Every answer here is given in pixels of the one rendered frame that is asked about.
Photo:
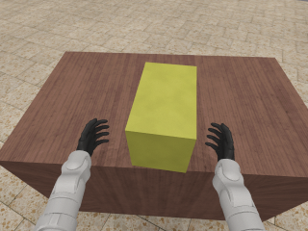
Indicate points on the carton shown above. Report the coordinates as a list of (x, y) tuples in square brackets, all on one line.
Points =
[(161, 128)]

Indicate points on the pedestal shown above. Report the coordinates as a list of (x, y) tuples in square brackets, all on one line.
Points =
[(252, 96)]

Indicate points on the left robot hand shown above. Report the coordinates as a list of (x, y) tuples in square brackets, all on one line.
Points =
[(88, 140)]

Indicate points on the left robot forearm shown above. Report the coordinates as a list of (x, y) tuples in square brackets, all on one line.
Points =
[(66, 197)]

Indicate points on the right robot hand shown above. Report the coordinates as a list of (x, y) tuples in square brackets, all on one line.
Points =
[(225, 148)]

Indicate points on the right robot forearm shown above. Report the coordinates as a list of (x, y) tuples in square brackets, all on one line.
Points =
[(235, 199)]

